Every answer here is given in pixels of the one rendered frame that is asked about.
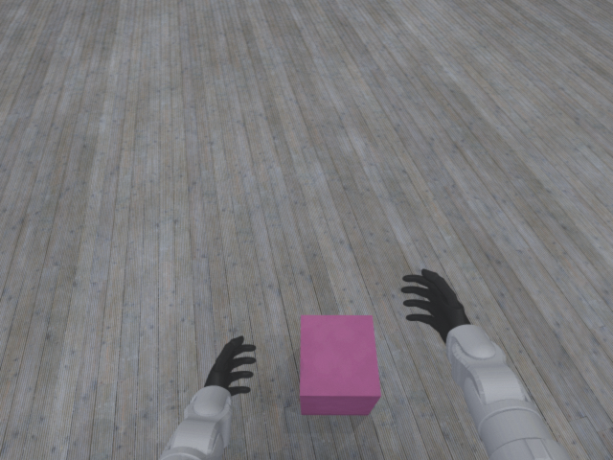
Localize carton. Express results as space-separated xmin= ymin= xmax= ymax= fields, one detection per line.
xmin=300 ymin=315 xmax=381 ymax=415

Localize robot right forearm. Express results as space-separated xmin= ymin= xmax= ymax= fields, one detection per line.
xmin=445 ymin=324 xmax=572 ymax=460

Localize left robot hand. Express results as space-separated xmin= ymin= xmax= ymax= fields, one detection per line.
xmin=204 ymin=336 xmax=256 ymax=397

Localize robot left forearm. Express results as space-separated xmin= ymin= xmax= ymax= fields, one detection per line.
xmin=159 ymin=385 xmax=233 ymax=460

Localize right robot hand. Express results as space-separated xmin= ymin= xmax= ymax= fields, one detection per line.
xmin=401 ymin=269 xmax=471 ymax=344

